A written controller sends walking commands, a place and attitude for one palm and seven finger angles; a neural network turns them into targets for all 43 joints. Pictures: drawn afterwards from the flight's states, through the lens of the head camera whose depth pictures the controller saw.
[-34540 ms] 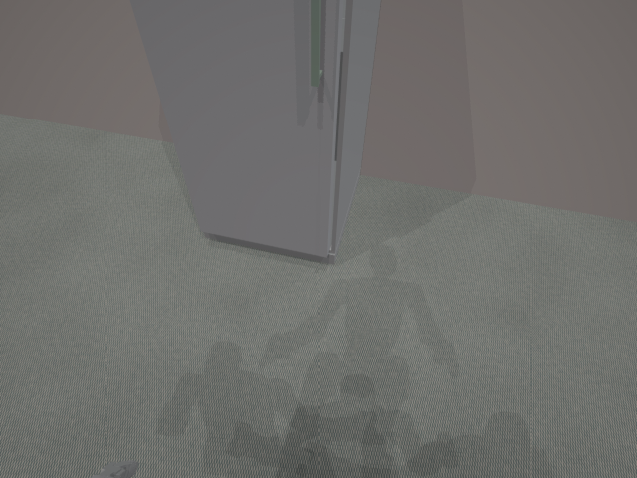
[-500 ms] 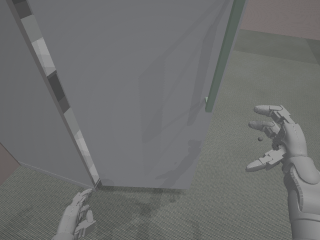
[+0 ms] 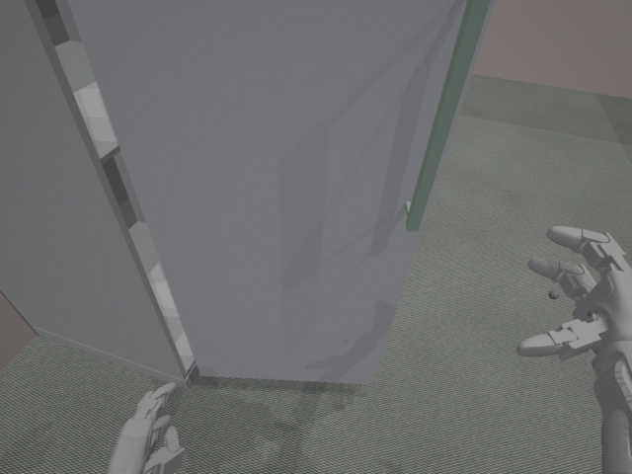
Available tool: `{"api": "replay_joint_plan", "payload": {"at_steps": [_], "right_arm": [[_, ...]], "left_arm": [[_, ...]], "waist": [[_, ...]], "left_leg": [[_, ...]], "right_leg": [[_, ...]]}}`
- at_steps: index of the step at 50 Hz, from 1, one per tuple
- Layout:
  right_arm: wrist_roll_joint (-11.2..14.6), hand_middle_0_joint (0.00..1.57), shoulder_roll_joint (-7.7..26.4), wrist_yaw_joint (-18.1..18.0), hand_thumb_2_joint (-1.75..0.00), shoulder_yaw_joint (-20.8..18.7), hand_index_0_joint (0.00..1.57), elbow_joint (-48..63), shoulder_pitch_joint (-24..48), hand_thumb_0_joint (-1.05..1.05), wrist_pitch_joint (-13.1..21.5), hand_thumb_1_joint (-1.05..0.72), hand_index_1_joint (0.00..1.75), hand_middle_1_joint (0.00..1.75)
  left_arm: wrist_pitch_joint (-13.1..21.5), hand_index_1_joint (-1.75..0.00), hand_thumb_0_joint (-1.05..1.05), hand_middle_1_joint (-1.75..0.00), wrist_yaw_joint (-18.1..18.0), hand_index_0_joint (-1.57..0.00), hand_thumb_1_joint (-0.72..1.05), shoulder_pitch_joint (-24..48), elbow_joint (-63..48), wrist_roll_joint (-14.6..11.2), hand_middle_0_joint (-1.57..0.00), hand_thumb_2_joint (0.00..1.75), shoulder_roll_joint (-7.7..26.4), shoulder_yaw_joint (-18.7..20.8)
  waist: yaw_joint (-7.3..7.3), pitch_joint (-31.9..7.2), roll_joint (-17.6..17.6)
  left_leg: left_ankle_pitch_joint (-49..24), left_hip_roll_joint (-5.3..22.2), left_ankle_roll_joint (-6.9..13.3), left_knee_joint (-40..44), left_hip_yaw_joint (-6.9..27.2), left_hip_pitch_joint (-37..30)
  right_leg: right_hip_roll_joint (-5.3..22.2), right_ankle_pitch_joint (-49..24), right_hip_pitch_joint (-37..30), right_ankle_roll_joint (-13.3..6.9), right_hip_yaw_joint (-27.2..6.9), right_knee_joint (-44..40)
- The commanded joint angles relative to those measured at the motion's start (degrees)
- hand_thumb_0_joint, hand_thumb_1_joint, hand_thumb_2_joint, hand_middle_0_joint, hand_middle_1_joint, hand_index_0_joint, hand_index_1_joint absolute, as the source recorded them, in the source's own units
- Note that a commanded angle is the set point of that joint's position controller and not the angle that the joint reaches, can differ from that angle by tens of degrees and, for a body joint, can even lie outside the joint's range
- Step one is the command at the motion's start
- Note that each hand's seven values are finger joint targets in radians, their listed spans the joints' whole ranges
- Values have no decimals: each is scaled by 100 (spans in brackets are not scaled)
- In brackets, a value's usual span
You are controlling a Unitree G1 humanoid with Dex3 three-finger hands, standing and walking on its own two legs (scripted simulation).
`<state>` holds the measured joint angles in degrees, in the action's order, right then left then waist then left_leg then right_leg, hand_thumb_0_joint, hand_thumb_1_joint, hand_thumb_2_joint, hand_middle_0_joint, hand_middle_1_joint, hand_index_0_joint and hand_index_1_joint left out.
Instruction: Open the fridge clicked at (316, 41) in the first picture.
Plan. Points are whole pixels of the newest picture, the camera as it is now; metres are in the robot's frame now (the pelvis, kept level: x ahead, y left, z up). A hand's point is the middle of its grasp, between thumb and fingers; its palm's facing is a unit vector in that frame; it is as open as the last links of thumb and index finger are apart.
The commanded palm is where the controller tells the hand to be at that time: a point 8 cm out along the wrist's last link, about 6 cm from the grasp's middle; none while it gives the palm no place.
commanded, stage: draw the hand back to the body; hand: right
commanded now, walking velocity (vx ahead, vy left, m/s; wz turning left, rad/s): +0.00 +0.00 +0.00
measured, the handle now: (435, 129) +0.53 -0.16 +0.22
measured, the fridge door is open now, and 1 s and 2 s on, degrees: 74 74 74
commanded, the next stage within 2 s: step back with the hand held close in 1.10 s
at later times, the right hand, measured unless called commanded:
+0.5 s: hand (605, 319) +0.24 -0.28 +0.16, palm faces +0.45 +0.83 -0.34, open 11.0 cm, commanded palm +0.18 -0.32 +0.17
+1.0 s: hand out of the picture +0.21 -0.29 +0.16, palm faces +0.50 +0.78 -0.37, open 7.5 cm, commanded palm +0.15 -0.32 +0.18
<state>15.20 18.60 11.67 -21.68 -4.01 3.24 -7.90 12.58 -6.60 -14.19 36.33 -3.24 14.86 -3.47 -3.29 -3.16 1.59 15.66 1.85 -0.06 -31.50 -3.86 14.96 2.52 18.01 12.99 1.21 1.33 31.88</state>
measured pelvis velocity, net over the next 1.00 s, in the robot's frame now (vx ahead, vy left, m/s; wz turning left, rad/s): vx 0.02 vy -0.02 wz -0.01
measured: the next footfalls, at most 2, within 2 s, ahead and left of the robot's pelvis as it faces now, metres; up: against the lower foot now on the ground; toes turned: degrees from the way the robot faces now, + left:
none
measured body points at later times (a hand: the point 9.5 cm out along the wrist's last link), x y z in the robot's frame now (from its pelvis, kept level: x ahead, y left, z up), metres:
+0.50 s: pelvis +0.02 -0.02 +0.01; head +0.00 -0.01 +0.46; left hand +0.20 +0.19 -0.07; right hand +0.21 -0.33 +0.18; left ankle +0.01 +0.12 -0.73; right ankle -0.01 -0.13 -0.73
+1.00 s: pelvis +0.02 -0.02 +0.01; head -0.01 +0.00 +0.46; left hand +0.21 +0.19 -0.07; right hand +0.17 -0.33 +0.18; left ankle +0.01 +0.12 -0.73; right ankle -0.01 -0.13 -0.73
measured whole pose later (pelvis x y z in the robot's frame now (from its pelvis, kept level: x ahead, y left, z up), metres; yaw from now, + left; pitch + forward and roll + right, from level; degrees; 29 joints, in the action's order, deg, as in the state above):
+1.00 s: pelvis +0.02 -0.02 +0.01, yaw -1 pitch -4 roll +0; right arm 2.6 19.0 -6.2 -19.8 20.4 -23.5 2.4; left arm 8.4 -5.1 -11.6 37.7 1.2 12.3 -1.9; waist -5.1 -0.1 2.1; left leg 13.6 3.2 -1.7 -23.7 -4.0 6.1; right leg 0.8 15.9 4.4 -0.1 1.4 24.0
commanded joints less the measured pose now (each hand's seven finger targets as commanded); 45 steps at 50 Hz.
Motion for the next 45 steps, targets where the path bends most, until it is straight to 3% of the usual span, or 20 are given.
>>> {"api": "replay_joint_plan", "payload": {"at_steps": [1, 2, 3, 5, 6, 11, 12, 14, 15, 16, 17, 19, 23, 26, 27, 29, 36, 37, 39, 45], "right_arm": [[224, 24, 1233, 146, -29, -303, 24, 1652, 1633, 0, 296, 37, 104, 104], [-587, 24, 1909, -700, -31, -444, 24, 1944, 1487, 0, 737, 33, 102, 102], [-693, 24, 1573, -1056, -32, -368, 24, 1678, 854, 0, 887, 30, 100, 100], [-819, 24, 1044, -1290, -36, 100, 24, 1899, 373, 0, 998, 22, 96, 96], [-876, 24, 1090, -1384, -37, 88, 24, 2069, 314, 0, 1070, 19, 94, 94], [-1092, 23, 1281, -1699, -46, -72, 23, 2684, 103, 0, 1374, 1, 83, 83], [-1111, 23, 1139, -1724, -48, 15, 23, 2682, -84, 0, 1404, -3, 81, 81], [-1182, 23, 1333, -1794, -51, -92, 23, 3043, 76, 0, 1474, -10, 77, 77], [-1195, 23, 1160, -1813, -53, 5, 23, 3020, -218, 0, 1489, -14, 75, 75], [-1222, 22, 1278, -1843, -55, -115, 22, 3090, -267, 0, 1509, -17, 73, 73], [-1218, 22, 1091, -1831, -57, 7, 22, 3018, -530, 0, 1489, -21, 70, 70], [-1239, 22, 1225, -1835, -60, -137, 22, 3144, -680, 0, 1491, -28, 66, 66], [-1202, 22, 997, -1766, -67, -121, 22, 2973, -1461, 0, 1439, -43, 58, 58], [-1210, 21, 1159, -1752, -73, -329, 21, 3216, -1573, 0, 1445, -54, 51, 51], [-1205, 21, 1022, -1733, -74, -238, 21, 3250, -1727, 0, 1445, -57, 49, 49], [-1222, 21, 1227, -1754, -78, -419, 21, 3526, -1730, 0, 1450, -65, 45, 45], [-1217, 20, 1297, -1818, -90, -610, 20, 3886, -2202, 0, 1444, -90, 30, 30], [-1229, 20, 1122, -1811, -90, -434, 20, 3842, -2178, 0, 1430, -90, 30, 30], [-1250, 20, 1181, -1839, -90, -414, 20, 3875, -1908, 0, 1421, -90, 30, 30], [-1239, 20, 1076, -1874, -90, -365, 20, 3614, -2053, 0, 1399, -90, 30, 30]], "left_arm": [[455, -30, 0, -30, -123, -20, 90, 888, -1020, 7, -20, 90, 626, 236], [438, -30, 0, -30, -63, -20, 90, 765, -888, 248, -20, 90, 638, 318], [427, -30, 0, -30, -28, -20, 90, 739, -783, 302, -20, 90, 643, 345], [359, -30, 0, -30, 37, -20, 90, 806, -844, 287, -20, 90, 581, 316], [310, -30, 0, -30, 44, -20, 90, 825, -836, 299, -20, 90, 588, 325], [196, -30, 0, -30, 48, -20, 90, 818, -806, 366, -20, 90, 563, 361], [190, -30, 0, -30, 45, -20, 90, 839, -805, 366, -20, 90, 506, 370], [187, -30, 0, -30, 38, -20, 90, 891, -785, 392, -20, 90, 545, 363], [188, -30, 0, -30, 39, -20, 90, 874, -779, 396, -20, 90, 482, 371], [176, -30, 0, -30, 46, -20, 90, 864, -754, 413, -20, 90, 514, 365], [156, -30, 0, -30, 59, -20, 90, 875, -758, 409, -20, 90, 465, 371], [128, -30, 0, -30, 77, -20, 90, 889, -741, 428, -20, 90, 502, 373], [25, -30, 0, -30, 135, -20, 90, 886, -777, 417, -20, 90, 474, 421], [-70, -30, 0, -30, 159, -20, 90, 892, -813, 432, -20, 90, 472, 420], [-85, -30, 0, -30, 168, -20, 90, 904, -832, 421, -20, 90, 417, 425], [-93, -30, 0, -30, 169, -20, 90, 908, -849, 446, -20, 90, 443, 423], [-100, -30, 0, -30, 140, -20, 90, 886, -866, 463, -20, 90, 397, 440], [-96, -30, 0, -30, 140, -20, 90, 895, -854, 441, -20, 90, 366, 431], [-74, -30, 0, -30, 124, -20, 90, 902, -812, 452, -20, 90, 413, 416], [-69, -30, 0, -30, 72, -20, 90, 877, -808, 450, -20, 90, 391, 442]], "waist": [[-3, -822, 133], [-7, -268, 39], [-1, -146, -47], [25, -123, -108], [10, -264, 117], [-17, -662, 201], [-1, -579, 200], [-28, -639, 343], [-14, -552, 460], [-60, -584, 411], [-44, -447, 432], [-77, -434, 330], [-104, -89, -74], [-138, -164, -20], [-110, -125, 86], [-153, -290, 322], [-152, -289, 197], [-102, -123, 346], [-74, 49, 409], [-91, -8, -27]], "left_leg": [[-888, -169, 71, 530, 153, -513], [-597, -111, 24, 871, 252, -386], [-388, -102, 30, 931, 208, -357], [-475, -85, 32, 807, 126, -489], [-604, -87, 42, 817, 142, -561], [-953, -100, 58, 833, 124, -920], [-982, -91, 61, 780, 84, -977], [-1045, -119, 72, 869, 101, -988], [-1101, -95, 92, 786, 66, -1061], [-1238, -125, 95, 816, 49, -1080], [-1274, -103, 95, 789, 43, -1095], [-1416, -121, 88, 863, 42, -1135], [-1494, -127, 73, 854, -12, -1193], [-1592, -129, 62, 877, 1, -1213], [-1602, -101, 54, 837, -12, -1248], [-1702, -106, 57, 897, 21, -1275], [-1730, -114, 39, 921, -11, -1306], [-1624, -97, 37, 904, -15, -1247], [-1463, -119, 43, 1028, -11, -1103], [-1308, -99, 30, 976, -44, -1167]], "right_leg": [[-302, -895, -72, -278, -79, -537], [-376, -790, 97, -279, 7, -658], [-364, -645, 137, -273, 13, -707], [-305, -687, 37, -275, -38, -797], [-316, -760, -133, -279, -12, -838], [-304, -1101, -429, -265, 3, -985], [-269, -1174, -426, -257, -1, -998], [-300, -1262, -547, -246, -27, -1074], [-270, -1393, -535, -239, -50, -1062], [-293, -1545, -588, -216, -70, -1093], [-254, -1657, -568, -217, -64, -1081], [-274, -1785, -612, -203, -62, -1122], [-189, -2037, -458, -176, -85, -1143], [-221, -2089, -524, -175, -61, -1150], [-191, -2179, -510, -173, -50, -1132], [-229, -2260, -636, -162, -27, -1121], [-249, -2194, -610, -179, -7, -1091], [-222, -2164, -551, -173, -1, -1093], [-265, -1887, -544, -179, -1, -1147], [-237, -1717, -541, -226, -24, -1179]]}}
